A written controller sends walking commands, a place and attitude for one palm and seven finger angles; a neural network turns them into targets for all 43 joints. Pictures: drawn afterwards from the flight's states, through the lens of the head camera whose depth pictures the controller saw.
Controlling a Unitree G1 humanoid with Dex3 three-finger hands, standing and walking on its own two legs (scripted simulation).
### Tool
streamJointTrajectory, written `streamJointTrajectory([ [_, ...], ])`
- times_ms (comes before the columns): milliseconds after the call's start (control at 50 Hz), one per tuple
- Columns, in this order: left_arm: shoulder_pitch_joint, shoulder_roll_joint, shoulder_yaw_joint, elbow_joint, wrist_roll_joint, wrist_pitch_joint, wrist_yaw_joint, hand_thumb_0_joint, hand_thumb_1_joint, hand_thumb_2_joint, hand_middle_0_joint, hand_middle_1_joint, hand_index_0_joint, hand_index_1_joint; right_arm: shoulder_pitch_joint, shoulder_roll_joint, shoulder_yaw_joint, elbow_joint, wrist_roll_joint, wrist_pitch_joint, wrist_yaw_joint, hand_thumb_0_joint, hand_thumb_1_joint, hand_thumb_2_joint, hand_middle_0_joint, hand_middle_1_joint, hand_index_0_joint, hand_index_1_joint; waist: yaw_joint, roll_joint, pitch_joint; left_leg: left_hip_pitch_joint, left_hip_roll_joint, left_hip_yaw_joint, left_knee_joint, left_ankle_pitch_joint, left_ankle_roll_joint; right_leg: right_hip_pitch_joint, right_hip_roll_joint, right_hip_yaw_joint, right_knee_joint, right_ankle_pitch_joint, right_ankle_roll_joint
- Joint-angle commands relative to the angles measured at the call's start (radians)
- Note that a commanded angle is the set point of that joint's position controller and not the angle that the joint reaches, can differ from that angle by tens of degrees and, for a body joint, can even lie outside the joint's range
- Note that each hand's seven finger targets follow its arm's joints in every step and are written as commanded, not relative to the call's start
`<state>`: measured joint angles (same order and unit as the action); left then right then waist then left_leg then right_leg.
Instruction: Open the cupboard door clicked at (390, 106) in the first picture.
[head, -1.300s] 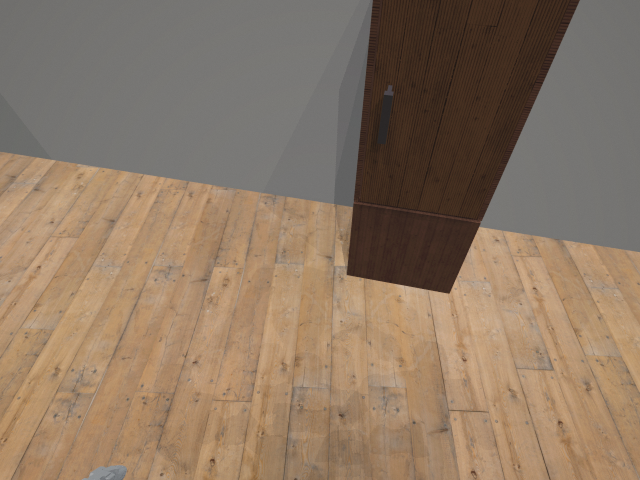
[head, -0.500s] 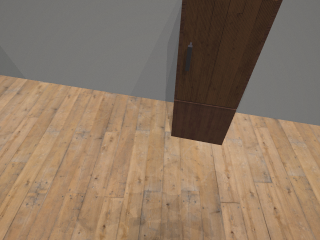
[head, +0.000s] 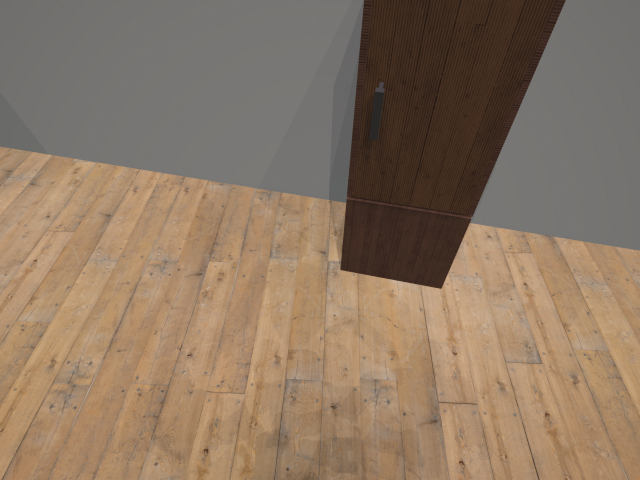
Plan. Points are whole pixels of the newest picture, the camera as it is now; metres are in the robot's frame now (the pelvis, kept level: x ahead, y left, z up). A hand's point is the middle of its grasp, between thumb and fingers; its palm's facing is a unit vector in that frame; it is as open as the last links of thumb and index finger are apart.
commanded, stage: look at it before walking up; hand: left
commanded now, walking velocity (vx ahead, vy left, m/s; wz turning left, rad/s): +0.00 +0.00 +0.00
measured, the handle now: (377, 111) +0.96 -0.09 -0.03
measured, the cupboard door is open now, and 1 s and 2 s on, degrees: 0 0 0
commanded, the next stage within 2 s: walk to a spot facing it in 0.14 s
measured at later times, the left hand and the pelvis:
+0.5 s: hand out of the picture +0.07 +0.22 -0.17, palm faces -0.09 -0.95 -0.30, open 7.4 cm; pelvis +0.00 +0.00 -0.01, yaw -6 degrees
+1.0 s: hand out of the picture +0.08 +0.20 -0.18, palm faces -0.27 -0.93 -0.23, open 7.4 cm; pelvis -0.02 +0.02 -0.01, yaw -21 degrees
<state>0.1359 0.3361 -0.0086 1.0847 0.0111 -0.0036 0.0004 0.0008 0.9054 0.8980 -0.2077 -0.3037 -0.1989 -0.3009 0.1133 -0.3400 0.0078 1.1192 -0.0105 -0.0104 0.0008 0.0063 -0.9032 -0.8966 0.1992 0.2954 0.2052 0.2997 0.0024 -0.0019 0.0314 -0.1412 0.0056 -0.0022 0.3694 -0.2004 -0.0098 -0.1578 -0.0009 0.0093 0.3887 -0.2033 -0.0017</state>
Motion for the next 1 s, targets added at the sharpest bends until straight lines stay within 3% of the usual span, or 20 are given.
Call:
streamJointTrajectory([
  [0,-0.037,0.210,0.043,-0.063,0.001,-0.027,0.010,0.000,0.900,0.900,-0.200,-0.300,-0.200,-0.300,-0.050,-0.201,-0.044,-0.068,0.002,-0.024,-0.012,0.000,-0.900,-0.900,0.200,0.300,0.200,0.300,-0.002,-0.005,-0.064,0.020,0.110,-0.093,-0.059,0.106,0.036,0.004,-0.120,0.111,-0.078,0.094,-0.032],
  [240,-0.037,0.214,0.043,-0.061,0.001,-0.025,0.011,0.000,0.900,0.900,-0.200,-0.300,-0.200,-0.300,-0.054,-0.206,-0.044,-0.065,0.003,-0.025,-0.015,0.000,-0.900,-0.900,0.200,0.300,0.200,0.300,-0.001,0.005,-0.061,0.040,0.117,-0.081,-0.061,0.140,0.034,0.013,-0.118,0.109,-0.072,0.159,-0.032],
  [260,-0.036,0.206,0.044,-0.066,0.001,-0.020,0.010,0.000,0.900,0.900,-0.200,-0.300,-0.200,-0.300,-0.045,-0.196,-0.045,-0.067,0.002,-0.023,-0.018,0.000,-0.900,-0.900,0.200,0.300,0.200,0.300,-0.002,0.001,-0.057,0.045,0.120,-0.069,-0.045,0.149,0.032,-0.002,-0.114,0.115,-0.059,0.185,-0.033],
  [320,0.025,0.102,0.034,-0.076,0.001,0.014,0.015,0.000,0.900,0.900,-0.200,-0.300,-0.200,-0.300,0.021,-0.084,-0.035,-0.076,0.000,-0.001,-0.024,0.000,-0.900,-0.900,0.200,0.300,0.200,0.300,-0.007,-0.011,-0.056,0.036,0.124,-0.018,0.021,0.158,0.013,-0.048,-0.107,0.137,0.009,0.257,-0.024],
  [380,0.047,0.106,0.050,-0.119,0.006,0.031,0.012,0.000,0.900,0.900,-0.200,-0.300,-0.200,-0.300,0.044,-0.100,-0.055,-0.120,-0.001,0.012,-0.032,0.000,-0.900,-0.900,0.200,0.300,0.200,0.300,-0.009,-0.003,-0.066,0.029,0.149,0.000,0.069,0.152,0.021,-0.100,-0.084,0.145,0.090,0.285,-0.027],
  [460,0.062,0.081,0.063,-0.175,0.009,0.044,0.000,0.000,0.900,0.900,-0.200,-0.300,-0.200,-0.300,0.024,-0.116,-0.081,-0.178,-0.004,0.018,-0.035,0.000,-0.900,-0.900,0.200,0.300,0.200,0.300,-0.004,0.086,-0.040,-0.017,0.232,-0.044,0.046,0.086,0.069,-0.201,-0.018,0.105,0.259,0.162,-0.011],
  [480,0.074,0.066,0.066,-0.184,0.008,0.046,-0.003,0.000,0.900,0.900,-0.200,-0.300,-0.200,-0.300,0.016,-0.121,-0.088,-0.190,-0.004,0.016,-0.034,0.000,-0.900,-0.900,0.200,0.300,0.200,0.300,0.002,0.138,-0.044,-0.036,0.279,-0.074,0.024,0.109,0.100,-0.209,0.001,0.073,0.350,0.048,-0.004],
  [500,0.091,0.049,0.070,-0.193,0.008,0.050,-0.006,0.000,0.900,0.900,-0.200,-0.300,-0.200,-0.300,0.000,-0.122,-0.093,-0.201,-0.004,0.013,-0.033,0.000,-0.900,-0.900,0.200,0.300,0.200,0.300,0.013,0.188,-0.044,-0.052,0.336,-0.089,0.006,0.165,0.141,-0.220,0.011,0.024,0.449,-0.159,0.010],
  [520,0.104,0.039,0.077,-0.201,0.008,0.053,-0.008,0.000,0.900,0.900,-0.200,-0.300,-0.200,-0.300,-0.019,-0.116,-0.095,-0.216,-0.006,0.011,-0.032,0.000,-0.900,-0.900,0.200,0.300,0.200,0.300,0.023,0.200,-0.035,-0.097,0.371,-0.087,0.009,0.207,0.167,-0.197,-0.012,0.012,0.500,-0.259,0.014],
  [540,0.134,0.032,0.084,-0.205,0.009,0.053,-0.011,0.000,0.900,0.900,-0.200,-0.300,-0.200,-0.300,-0.048,-0.112,-0.098,-0.231,-0.009,0.011,-0.033,0.000,-0.900,-0.900,0.200,0.300,0.200,0.300,0.045,0.182,-0.026,-0.142,0.369,-0.053,0.054,0.221,0.159,-0.149,-0.037,0.016,0.470,-0.268,0.011],
  [560,0.193,0.026,0.089,-0.195,0.010,0.047,-0.013,0.000,0.900,0.900,-0.200,-0.300,-0.200,-0.300,-0.075,-0.109,-0.100,-0.242,-0.011,0.014,-0.032,0.000,-0.900,-0.900,0.200,0.300,0.200,0.300,0.078,0.138,-0.032,-0.173,0.333,0.003,0.160,0.207,0.118,-0.084,-0.043,0.011,0.355,-0.192,0.007],
  [580,0.248,0.060,0.098,-0.185,0.017,0.034,-0.012,0.000,0.900,0.900,-0.200,-0.300,-0.200,-0.300,-0.071,-0.090,-0.099,-0.253,-0.007,0.022,-0.029,0.000,-0.900,-0.900,0.200,0.300,0.200,0.300,0.100,-0.028,-0.043,-0.236,0.235,0.087,0.374,0.091,0.042,-0.017,-0.069,0.075,0.149,0.035,-0.004],
  [600,0.254,0.167,0.117,-0.197,0.032,0.015,0.005,0.000,0.900,0.900,-0.200,-0.300,-0.200,-0.300,-0.028,0.004,-0.086,-0.283,-0.001,0.027,-0.024,0.000,-0.900,-0.900,0.200,0.300,0.200,0.300,0.074,-0.391,-0.027,-0.466,0.040,0.162,0.668,-0.329,-0.047,0.031,-0.321,0.519,-0.045,0.308,-0.088],
  [620,0.280,0.157,0.109,-0.203,0.011,0.020,0.015,0.000,0.900,0.900,-0.200,-0.300,-0.200,-0.300,-0.052,-0.016,-0.085,-0.292,0.001,0.037,-0.029,0.000,-0.900,-0.900,0.200,0.300,0.200,0.300,0.089,-0.258,-0.041,-0.430,0.032,-0.009,0.767,-0.389,-0.036,-0.045,-0.361,0.568,-0.116,0.287,-0.157],
  [640,0.211,0.148,0.115,-0.217,0.014,0.021,0.020,0.000,0.900,0.900,-0.200,-0.300,-0.200,-0.300,-0.051,-0.005,-0.088,-0.284,0.003,0.035,-0.028,0.000,-0.900,-0.900,0.200,0.300,0.200,0.300,0.053,-0.218,-0.032,-0.453,0.041,-0.049,0.814,-0.329,-0.031,-0.058,-0.313,0.567,-0.114,0.180,-0.169],
  [680,0.121,0.094,0.107,-0.244,0.008,0.018,0.020,0.000,0.900,0.900,-0.200,-0.300,-0.200,-0.300,-0.024,-0.017,-0.092,-0.260,-0.003,0.030,-0.023,0.000,-0.900,-0.900,0.200,0.300,0.200,0.300,0.018,-0.126,-0.025,-0.427,0.073,-0.049,0.810,-0.205,-0.041,-0.081,-0.245,0.444,-0.079,0.148,-0.175],
  [720,0.123,0.079,0.106,-0.246,0.009,0.014,0.017,0.000,0.900,0.900,-0.200,-0.300,-0.200,-0.300,0.003,0.004,-0.089,-0.246,-0.005,0.031,-0.023,0.000,-0.900,-0.900,0.200,0.300,0.200,0.300,0.012,-0.093,-0.084,-0.387,0.060,-0.026,0.763,-0.173,-0.052,-0.046,-0.206,0.381,-0.053,0.198,-0.169],
  [840,0.181,0.081,0.119,-0.225,0.013,0.020,0.014,0.000,0.900,0.900,-0.200,-0.300,-0.200,-0.300,-0.023,0.031,-0.085,-0.264,0.000,0.028,-0.031,0.000,-0.900,-0.900,0.200,0.300,0.200,0.300,0.042,-0.121,-0.120,-0.371,0.033,-0.010,0.589,-0.203,-0.059,0.039,-0.179,0.409,-0.031,0.275,-0.181],
  [920,0.155,0.095,0.128,-0.233,0.018,0.033,0.011,0.000,0.900,0.900,-0.200,-0.300,-0.200,-0.300,-0.018,0.033,-0.083,-0.276,0.009,0.019,-0.037,0.000,-0.900,-0.900,0.200,0.300,0.200,0.300,0.046,-0.149,-0.113,-0.267,0.011,-0.002,0.409,-0.240,-0.043,-0.021,-0.167,0.458,-0.029,0.262,-0.181],
  [980,0.090,0.095,0.128,-0.250,0.017,0.042,0.010,0.000,0.900,0.900,-0.200,-0.300,-0.200,-0.300,0.082,0.029,-0.084,-0.263,0.015,0.009,-0.042,0.000,-0.900,-0.900,0.200,0.300,0.200,0.300,-0.004,-0.165,-0.122,-0.101,-0.008,0.008,0.181,-0.160,-0.025,-0.121,-0.133,0.468,0.002,0.232,-0.131],
])
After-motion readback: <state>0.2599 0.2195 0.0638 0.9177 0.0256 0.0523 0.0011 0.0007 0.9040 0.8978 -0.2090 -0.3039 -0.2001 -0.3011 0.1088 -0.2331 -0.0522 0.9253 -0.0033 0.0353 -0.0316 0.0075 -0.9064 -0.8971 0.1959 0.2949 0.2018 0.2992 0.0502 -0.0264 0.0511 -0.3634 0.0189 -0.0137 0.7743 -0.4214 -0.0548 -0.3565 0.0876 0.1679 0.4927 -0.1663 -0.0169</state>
